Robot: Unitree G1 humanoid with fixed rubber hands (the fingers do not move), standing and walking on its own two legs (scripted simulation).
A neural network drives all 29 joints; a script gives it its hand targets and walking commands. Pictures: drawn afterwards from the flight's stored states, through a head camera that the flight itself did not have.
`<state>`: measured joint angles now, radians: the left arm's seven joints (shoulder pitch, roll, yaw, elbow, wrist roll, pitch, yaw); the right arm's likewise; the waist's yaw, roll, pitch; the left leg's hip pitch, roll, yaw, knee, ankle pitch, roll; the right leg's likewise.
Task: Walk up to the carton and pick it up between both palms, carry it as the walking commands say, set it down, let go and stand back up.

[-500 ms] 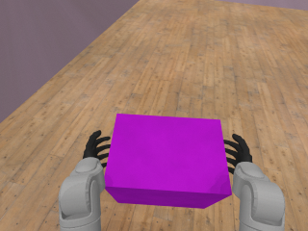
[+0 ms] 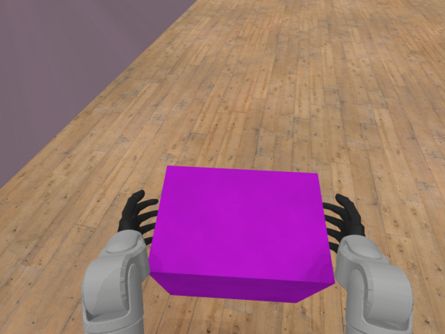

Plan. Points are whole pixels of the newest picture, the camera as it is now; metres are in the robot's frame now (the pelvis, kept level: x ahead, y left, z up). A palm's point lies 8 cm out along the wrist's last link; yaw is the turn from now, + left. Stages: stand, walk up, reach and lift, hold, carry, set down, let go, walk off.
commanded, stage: carry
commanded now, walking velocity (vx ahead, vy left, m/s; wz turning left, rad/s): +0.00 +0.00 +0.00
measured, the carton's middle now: (237, 240) +0.29 +0.00 +0.02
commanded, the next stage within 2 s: none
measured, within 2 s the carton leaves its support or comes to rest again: neither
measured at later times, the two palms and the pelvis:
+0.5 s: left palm (125, 230) +0.26 +0.18 +0.10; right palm (336, 231) +0.26 -0.15 +0.11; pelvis +0.02 +0.01 +0.00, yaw +0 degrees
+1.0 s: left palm (123, 225) +0.26 +0.19 +0.11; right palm (331, 226) +0.27 -0.15 +0.11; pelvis +0.03 +0.01 +0.00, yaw +1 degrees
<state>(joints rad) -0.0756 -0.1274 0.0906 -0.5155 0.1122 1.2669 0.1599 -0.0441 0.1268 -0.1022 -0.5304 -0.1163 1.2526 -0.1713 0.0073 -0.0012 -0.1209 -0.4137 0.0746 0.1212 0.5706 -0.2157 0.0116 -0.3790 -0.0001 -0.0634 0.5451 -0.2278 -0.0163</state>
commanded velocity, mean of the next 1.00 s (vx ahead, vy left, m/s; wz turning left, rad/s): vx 0.00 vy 0.00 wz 0.00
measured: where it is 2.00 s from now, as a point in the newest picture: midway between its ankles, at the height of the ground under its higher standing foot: outside the picture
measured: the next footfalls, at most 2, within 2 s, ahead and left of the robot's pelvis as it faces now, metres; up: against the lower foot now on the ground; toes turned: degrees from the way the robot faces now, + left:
none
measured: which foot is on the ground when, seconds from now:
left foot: down 0.00-1.00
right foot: down 0.00-1.00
